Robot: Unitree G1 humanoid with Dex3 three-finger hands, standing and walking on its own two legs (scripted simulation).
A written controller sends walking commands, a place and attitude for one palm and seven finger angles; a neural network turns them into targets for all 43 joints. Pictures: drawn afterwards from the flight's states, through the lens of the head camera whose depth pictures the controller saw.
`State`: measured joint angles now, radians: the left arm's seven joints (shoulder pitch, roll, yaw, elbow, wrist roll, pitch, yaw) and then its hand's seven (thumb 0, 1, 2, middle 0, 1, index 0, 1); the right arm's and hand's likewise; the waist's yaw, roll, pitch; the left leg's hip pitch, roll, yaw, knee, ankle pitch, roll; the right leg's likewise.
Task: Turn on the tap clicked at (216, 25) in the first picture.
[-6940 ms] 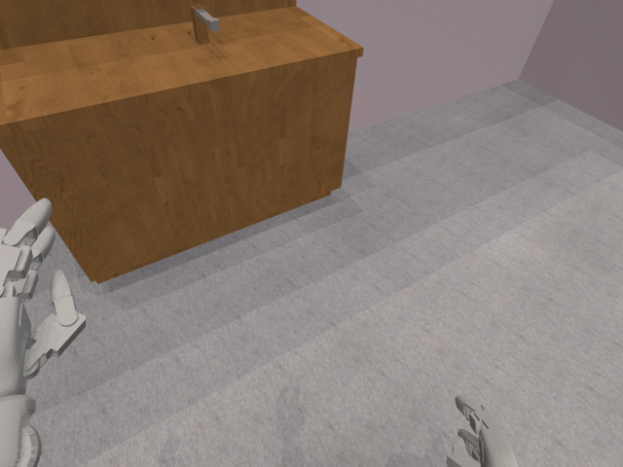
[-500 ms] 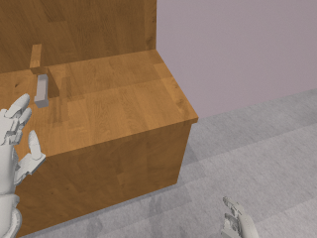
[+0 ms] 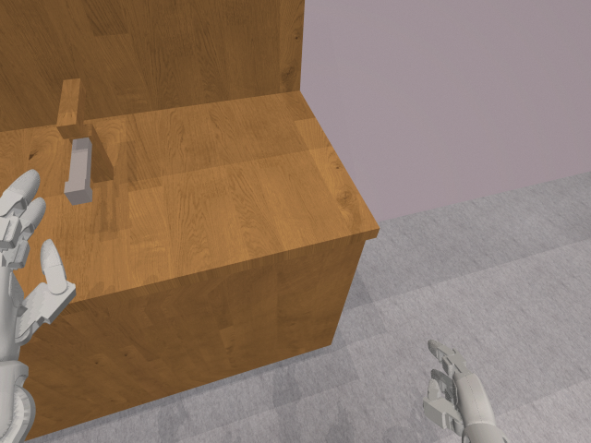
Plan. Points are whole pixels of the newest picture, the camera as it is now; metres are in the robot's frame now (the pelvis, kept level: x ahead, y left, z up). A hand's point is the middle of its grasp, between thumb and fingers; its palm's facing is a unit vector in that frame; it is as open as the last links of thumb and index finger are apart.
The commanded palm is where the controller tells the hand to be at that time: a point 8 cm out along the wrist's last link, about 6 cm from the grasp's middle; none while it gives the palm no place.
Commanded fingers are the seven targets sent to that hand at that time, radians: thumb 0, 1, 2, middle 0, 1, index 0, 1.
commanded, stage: look again from close up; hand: left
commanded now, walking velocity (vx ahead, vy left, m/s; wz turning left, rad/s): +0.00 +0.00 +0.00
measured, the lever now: (78, 191) +0.43 +0.38 +0.06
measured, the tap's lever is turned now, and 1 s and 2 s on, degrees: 0 0 0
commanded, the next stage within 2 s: shuffle to correct the standing spot in 0.26 s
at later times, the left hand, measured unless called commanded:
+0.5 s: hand (72, 300) +0.21 +0.24 +0.16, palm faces +0.41 -0.84 -0.35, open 7.5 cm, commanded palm +0.15 +0.27 +0.17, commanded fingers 0.00 0.90 0.90 -0.20 -0.30 -0.20 -0.30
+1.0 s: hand (69, 266) +0.24 +0.26 +0.16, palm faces +0.42 -0.83 -0.38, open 7.4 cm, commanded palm +0.19 +0.29 +0.17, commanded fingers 0.00 0.90 0.90 -0.20 -0.30 -0.20 -0.30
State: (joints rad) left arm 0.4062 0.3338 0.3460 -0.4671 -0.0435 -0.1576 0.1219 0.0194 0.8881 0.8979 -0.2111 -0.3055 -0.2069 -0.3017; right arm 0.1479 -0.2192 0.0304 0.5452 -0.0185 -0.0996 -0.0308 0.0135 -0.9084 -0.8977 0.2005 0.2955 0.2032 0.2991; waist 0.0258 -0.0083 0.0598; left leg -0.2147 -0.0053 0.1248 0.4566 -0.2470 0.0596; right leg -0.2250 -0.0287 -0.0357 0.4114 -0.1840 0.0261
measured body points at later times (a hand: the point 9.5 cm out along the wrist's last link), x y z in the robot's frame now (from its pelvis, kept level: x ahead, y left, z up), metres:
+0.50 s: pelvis +0.00 -0.01 +0.00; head +0.01 -0.01 +0.45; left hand +0.18 +0.28 +0.18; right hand +0.18 -0.23 -0.08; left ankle +0.00 +0.07 -0.74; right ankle +0.02 -0.14 -0.74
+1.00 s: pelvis +0.04 +0.01 -0.03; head +0.05 +0.02 +0.42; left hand +0.22 +0.30 +0.18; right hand +0.23 -0.22 -0.10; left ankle +0.00 +0.07 -0.74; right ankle +0.02 -0.14 -0.74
